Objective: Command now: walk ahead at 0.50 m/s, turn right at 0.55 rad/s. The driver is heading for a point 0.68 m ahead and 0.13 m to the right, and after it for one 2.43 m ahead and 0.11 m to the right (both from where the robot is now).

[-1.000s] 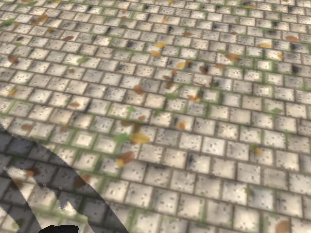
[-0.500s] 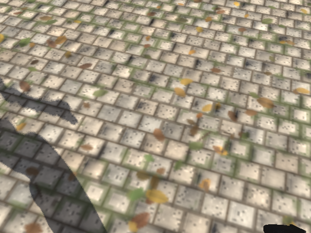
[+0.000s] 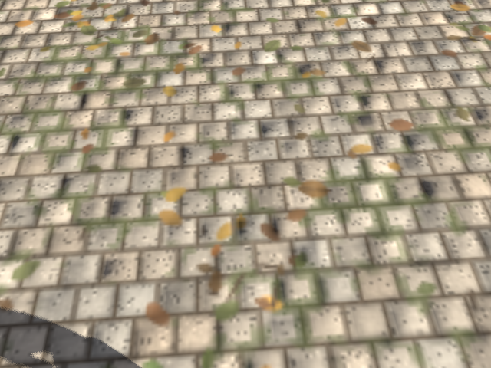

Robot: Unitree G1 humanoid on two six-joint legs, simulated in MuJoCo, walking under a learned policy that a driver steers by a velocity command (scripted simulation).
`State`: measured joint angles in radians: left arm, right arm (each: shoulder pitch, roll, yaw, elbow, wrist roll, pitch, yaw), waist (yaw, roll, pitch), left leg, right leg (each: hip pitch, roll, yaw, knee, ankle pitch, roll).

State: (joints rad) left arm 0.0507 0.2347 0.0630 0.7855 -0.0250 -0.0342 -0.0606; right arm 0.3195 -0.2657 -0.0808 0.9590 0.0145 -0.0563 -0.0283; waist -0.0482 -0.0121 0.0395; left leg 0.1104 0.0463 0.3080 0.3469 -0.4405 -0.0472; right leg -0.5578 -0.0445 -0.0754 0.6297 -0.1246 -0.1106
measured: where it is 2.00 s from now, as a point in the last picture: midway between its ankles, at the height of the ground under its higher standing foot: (301, 311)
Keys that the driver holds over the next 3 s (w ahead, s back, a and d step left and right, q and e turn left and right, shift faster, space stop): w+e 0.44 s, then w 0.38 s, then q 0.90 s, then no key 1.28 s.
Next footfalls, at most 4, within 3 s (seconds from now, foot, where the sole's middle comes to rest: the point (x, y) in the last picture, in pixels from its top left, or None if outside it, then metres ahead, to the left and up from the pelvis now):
0.02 right None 0.18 -0.09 -0.76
0.52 left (236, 353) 0.50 0.05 -0.76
0.98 right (351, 297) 0.64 -0.28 -0.76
1.40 left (259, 292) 0.66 -0.02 -0.76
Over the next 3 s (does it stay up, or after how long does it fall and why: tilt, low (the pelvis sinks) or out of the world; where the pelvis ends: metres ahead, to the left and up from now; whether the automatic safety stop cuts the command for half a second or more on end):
stays up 0.60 -0.11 0.02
